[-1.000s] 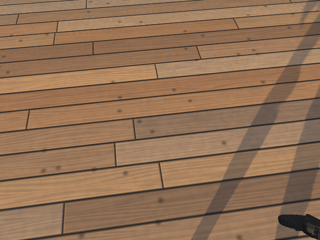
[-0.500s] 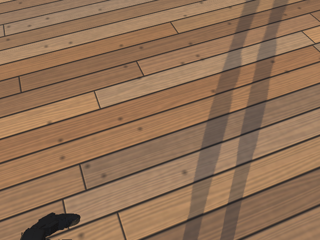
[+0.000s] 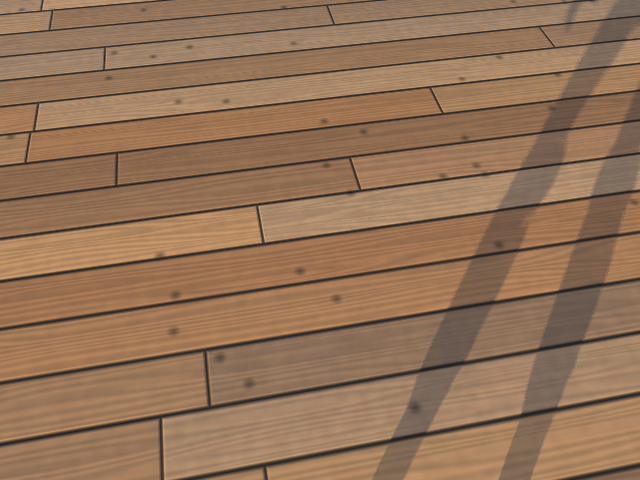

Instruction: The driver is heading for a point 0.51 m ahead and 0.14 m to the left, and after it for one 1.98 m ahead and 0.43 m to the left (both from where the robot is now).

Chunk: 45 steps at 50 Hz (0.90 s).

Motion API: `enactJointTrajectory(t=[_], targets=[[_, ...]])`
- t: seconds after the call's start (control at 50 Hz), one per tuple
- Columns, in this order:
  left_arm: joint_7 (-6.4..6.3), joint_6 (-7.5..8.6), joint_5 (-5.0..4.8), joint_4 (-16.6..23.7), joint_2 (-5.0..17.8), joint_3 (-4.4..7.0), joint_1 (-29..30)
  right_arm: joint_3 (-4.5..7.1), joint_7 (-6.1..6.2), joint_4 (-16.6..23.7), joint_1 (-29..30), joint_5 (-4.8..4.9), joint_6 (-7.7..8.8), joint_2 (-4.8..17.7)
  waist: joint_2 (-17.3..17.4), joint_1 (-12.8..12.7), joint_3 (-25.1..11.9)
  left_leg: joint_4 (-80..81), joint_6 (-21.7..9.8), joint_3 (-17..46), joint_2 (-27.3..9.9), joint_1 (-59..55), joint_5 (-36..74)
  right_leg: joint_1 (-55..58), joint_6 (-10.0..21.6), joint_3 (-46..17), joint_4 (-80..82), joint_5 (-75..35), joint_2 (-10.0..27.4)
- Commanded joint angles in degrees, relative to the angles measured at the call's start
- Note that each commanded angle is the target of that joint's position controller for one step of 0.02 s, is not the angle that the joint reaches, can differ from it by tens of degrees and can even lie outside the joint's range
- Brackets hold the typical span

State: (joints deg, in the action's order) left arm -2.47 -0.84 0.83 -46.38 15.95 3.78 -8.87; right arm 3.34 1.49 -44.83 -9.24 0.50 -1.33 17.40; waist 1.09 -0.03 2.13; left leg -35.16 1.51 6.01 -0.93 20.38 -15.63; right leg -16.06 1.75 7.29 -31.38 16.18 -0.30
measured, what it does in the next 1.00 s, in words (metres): steps on the spot, turning left: left foot, then right foot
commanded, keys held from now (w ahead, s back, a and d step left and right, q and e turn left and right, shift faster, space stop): q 0.60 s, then no key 0.08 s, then w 0.32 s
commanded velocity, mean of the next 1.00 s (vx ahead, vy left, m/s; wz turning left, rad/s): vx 0.08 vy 0.00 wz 0.43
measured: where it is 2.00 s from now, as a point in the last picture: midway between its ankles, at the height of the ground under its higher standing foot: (183, 417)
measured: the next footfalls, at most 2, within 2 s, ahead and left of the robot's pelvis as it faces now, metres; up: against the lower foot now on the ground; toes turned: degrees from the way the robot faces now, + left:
left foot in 0.28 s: +0.05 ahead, +0.16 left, +0.00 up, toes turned +14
right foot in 0.76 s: +0.13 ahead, -0.06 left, +0.00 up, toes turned +29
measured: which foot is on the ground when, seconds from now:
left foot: down 0.00-0.02, up 0.04-0.26, down 0.28-0.76, up 0.78-1.00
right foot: down 0.00-0.28, up 0.30-0.74, down 0.76-1.00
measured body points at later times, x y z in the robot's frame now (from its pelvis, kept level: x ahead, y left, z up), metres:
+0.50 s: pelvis +0.01 +0.06 +0.01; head +0.05 +0.10 +0.46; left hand +0.08 +0.38 -0.11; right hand +0.23 -0.18 -0.07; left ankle +0.01 +0.15 -0.73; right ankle +0.05 -0.10 -0.65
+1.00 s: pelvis +0.08 +0.06 +0.02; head +0.10 +0.05 +0.47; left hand -0.03 +0.33 -0.10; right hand +0.35 -0.10 -0.08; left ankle +0.06 +0.22 -0.68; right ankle +0.09 -0.07 -0.73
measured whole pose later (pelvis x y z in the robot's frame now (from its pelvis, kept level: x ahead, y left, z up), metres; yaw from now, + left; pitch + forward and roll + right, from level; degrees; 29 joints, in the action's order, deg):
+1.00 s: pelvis +0.08 +0.06 +0.02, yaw +27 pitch +2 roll +1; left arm -1.1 3.1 -0.8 -50.1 15.0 3.3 -20.2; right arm 3.9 0.0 -40.8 -10.6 0.6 2.0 17.2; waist 1.6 -3.8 -1.0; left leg -45.8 1.7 1.3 -1.3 28.9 -14.1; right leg -5.7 0.3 -2.1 -17.7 13.9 0.9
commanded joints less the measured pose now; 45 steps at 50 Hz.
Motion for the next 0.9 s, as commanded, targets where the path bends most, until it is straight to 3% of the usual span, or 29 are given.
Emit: enactJointTrajectory(t=[0.02,0.04,0.06,0.08,0.1,0.16,0.2,0.24,0.26,0.28,0.3,0.32,0.34,0.36,0.38,0.4,0.46,0.52,0.6,0.68,0.72,0.74,0.76,0.78,0.8,0.82,0.86,0.9], targets=[[-0.50,-0.03,0.24,2.1,8.8,2.92,-5.4,1.42,0.16,5.5,2.3,0.43,0.17,5.1,-6.3,-2.1,-7.1,-6.3,-2.1,-0.9,0.5,10.6,7.1,13.6,7.6,-13.7,9.0,-16.4,14.7],[-0.72,0.08,0.40,2.6,9.1,2.93,-3.8,1.44,-0.16,6.1,1.7,0.02,-0.09,4.5,-12.8,-1.7,-7.4,-15.8,-0.5,-4.6,0.9,13.6,-12.2,14.0,12.8,-20.0,11.9,-24.3,23.2],[-0.93,0.50,0.62,3.4,8.2,2.44,-3.5,2.30,-0.50,6.5,2.6,-0.19,-0.40,6.4,-10.2,-2.2,-7.2,-26.7,0.5,-3.6,-1.5,16.5,-19.8,14.1,16.3,-22.4,12.9,-30.2,27.4],[-1.02,0.90,0.57,4.3,8.1,2.31,-1.4,2.80,-0.68,6.3,2.5,0.38,-0.92,6.6,-6.3,-1.2,-6.2,-30.6,1.0,-2.4,-2.8,17.4,-19.3,13.4,16.1,-20.0,13.0,-30.9,26.8],[-0.94,1.18,0.07,4.7,8.9,2.57,1.8,2.50,-0.71,6.2,2.0,0.83,-1.48,5.2,-5.7,0.1,-4.5,-27.2,1.3,-2.1,-4.4,17.4,-16.2,12.5,13.5,-15.5,13.2,-27.9,24.0],[-0.90,0.70,-0.16,4.0,10.5,3.23,3.1,1.55,-1.52,6.9,3.5,0.76,-1.82,2.8,-8.3,-1.1,-4.3,-16.0,1.9,-7.2,-3.5,8.9,-8.8,9.8,9.5,-4.3,11.6,-29.7,18.2],[-0.60,0.14,-0.72,3.0,11.1,3.50,1.5,1.84,-2.52,7.9,3.8,0.95,-1.89,3.4,-9.5,-1.7,-5.9,-9.3,1.2,-9.9,-1.7,4.4,-6.3,11.4,8.7,-1.8,9.7,-31.2,18.1],[-0.04,-0.08,-2.05,2.4,11.6,3.64,1.8,2.45,-3.18,7.9,1.7,0.92,-2.41,4.0,-9.6,-0.2,-6.8,-0.7,-0.7,-12.0,-0.4,-0.7,-0.9,11.7,6.8,-0.6,6.4,-29.1,18.8],[0.31,-0.05,-2.69,1.9,11.0,3.51,1.8,2.98,-3.09,7.3,-0.6,0.75,-2.63,4.6,-8.8,1.1,-7.0,5.1,-2.3,-12.7,1.0,-5.5,3.9,9.6,4.6,0.9,2.8,-26.1,18.0],[0.95,0.15,-2.36,0.3,9.1,3.12,-1.5,4.15,-2.30,6.8,-3.4,0.35,-2.66,7.2,-3.6,1.8,-7.8,10.5,-4.8,-9.3,1.1,-13.0,13.4,4.9,0.9,3.6,-4.7,-19.2,15.2],[1.25,0.33,0.35,1.9,6.2,2.17,-0.1,6.09,-0.98,7.5,-6.2,-0.08,-2.39,14.6,11.3,2.0,-7.7,12.4,-10.4,9.6,-11.7,-23.0,38.5,-11.3,-4.5,6.9,-21.9,5.2,8.9],[0.99,0.54,0.88,5.3,5.3,1.67,4.0,5.78,-1.48,8.8,-5.8,-2.32,-1.04,16.8,15.4,2.9,-11.9,13.2,-23.4,26.3,-22.9,-22.5,44.5,-21.1,-7.0,-2.8,-35.4,25.7,1.7],[0.76,0.33,-0.29,5.2,7.9,2.42,6.5,5.13,-2.24,8.9,-5.4,-2.17,0.46,14.0,6.7,4.6,-12.7,14.8,-23.9,22.6,-21.3,-21.8,38.3,-22.6,-6.5,-9.2,-40.3,24.0,2.5],[0.50,0.30,-1.26,5.3,7.8,2.47,7.0,4.62,-2.05,8.6,-3.1,-1.48,1.50,12.4,6.0,2.8,-9.3,15.3,-20.5,17.4,-17.7,-19.2,32.0,-23.5,-5.3,-10.3,-39.6,18.7,3.2],[-0.22,0.26,-0.93,4.1,7.7,2.66,5.8,4.35,-1.49,8.7,-0.1,-0.48,1.79,10.9,3.4,1.1,-7.4,15.3,-17.0,14.3,-14.5,-17.2,25.9,-23.4,-4.9,-11.1,-36.9,13.6,4.1],[-0.71,0.16,-0.37,3.7,8.9,3.09,5.2,3.75,-0.99,9.1,2.2,0.30,1.66,9.1,4.0,0.1,-6.5,15.5,-15.3,12.9,-13.2,-15.0,25.0,-22.4,-4.9,-11.6,-34.6,10.2,4.3],[-0.40,0.48,-0.53,3.0,7.4,2.95,2.8,3.47,-0.10,9.7,2.0,-0.25,1.40,8.8,4.9,-1.1,-8.5,15.8,-15.0,11.1,-10.7,-12.9,25.5,-17.4,-5.5,-11.3,-31.0,5.0,1.9],[-0.27,0.62,-0.68,3.6,5.8,2.28,4.8,3.80,0.43,9.5,0.8,0.14,1.09,9.6,5.5,0.0,-7.8,15.9,-14.9,12.6,-9.8,-12.9,19.7,-16.1,-6.5,-11.9,-21.6,3.7,0.8],[0.42,0.97,-0.93,4.1,6.1,2.08,6.1,4.10,0.49,9.9,1.2,-0.08,0.43,10.5,7.5,0.9,-6.3,16.3,-14.8,16.1,-8.8,-8.9,10.6,-11.1,-6.7,-12.4,-13.2,3.6,-0.6],[1.56,1.87,-1.31,3.6,6.7,2.06,4.2,3.32,0.14,10.0,1.8,-0.32,-0.14,9.3,8.4,1.2,-7.5,13.3,-14.1,18.5,-8.9,-9.2,14.8,-5.4,-5.5,-11.2,-6.4,3.8,-0.6],[2.39,2.54,-1.32,2.8,5.5,1.68,1.1,2.40,0.33,9.9,2.5,0.13,-0.53,7.8,7.3,-0.9,-8.6,12.3,-12.0,18.1,-6.6,-6.2,2.5,2.7,-3.5,-9.1,4.3,-2.8,-0.8],[2.56,2.75,-0.91,2.3,5.5,1.62,-0.1,1.69,0.39,9.3,1.1,-0.07,-0.51,6.1,5.4,-1.3,-8.2,11.2,-9.6,16.8,-3.9,-2.3,-7.0,8.2,-2.1,-9.6,8.4,-4.4,0.6],[2.38,2.93,0.14,1.9,8.0,1.89,-3.5,0.57,0.32,9.0,-0.4,-0.68,-0.24,2.9,-2.5,-1.5,-8.7,1.2,-6.3,11.5,0.8,4.6,-16.8,14.4,1.4,-19.7,12.3,2.4,9.9],[2.49,2.96,0.84,0.4,13.9,3.18,-7.2,0.83,0.30,11.3,0.9,0.08,0.61,3.4,-14.5,-1.3,-5.1,-10.2,-3.8,0.5,9.1,15.8,-19.7,13.9,10.0,-36.4,18.9,17.1,18.5],[2.61,3.83,1.13,1.2,12.9,3.03,-5.9,1.89,0.48,11.5,3.2,0.30,1.65,7.4,-13.5,-2.8,-0.4,-19.7,-2.9,4.0,5.5,20.0,-18.0,9.7,14.7,-44.5,22.9,26.2,22.1],[2.11,4.37,0.26,1.7,10.6,2.39,-3.4,2.74,0.25,10.5,2.1,0.69,2.17,9.3,-11.6,-1.2,2.0,-23.2,-2.8,4.6,3.9,21.5,-13.4,9.0,13.1,-40.9,22.9,26.2,20.4],[1.27,4.61,-1.48,1.5,8.5,1.73,-2.6,2.74,-0.36,8.8,0.5,-0.22,2.65,8.0,-10.5,-0.5,1.8,-24.0,-1.2,1.9,1.5,23.4,-6.4,12.5,9.6,-33.4,22.9,19.8,16.4],[0.94,4.80,-1.52,0.7,8.0,1.47,-5.4,1.97,-1.06,9.0,3.1,-0.49,3.69,5.1,-8.8,-2.2,1.5,-21.5,-0.1,-2.3,0.0,21.8,-0.6,12.3,8.6,-27.2,23.6,12.2,13.8]])
Velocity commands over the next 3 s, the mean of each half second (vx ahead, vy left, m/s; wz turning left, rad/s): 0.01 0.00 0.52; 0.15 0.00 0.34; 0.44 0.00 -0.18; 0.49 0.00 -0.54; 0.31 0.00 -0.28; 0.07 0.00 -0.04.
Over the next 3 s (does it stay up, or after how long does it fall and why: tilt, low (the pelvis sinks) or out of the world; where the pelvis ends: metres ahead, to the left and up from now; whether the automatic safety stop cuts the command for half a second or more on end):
stays up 0.80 0.28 0.00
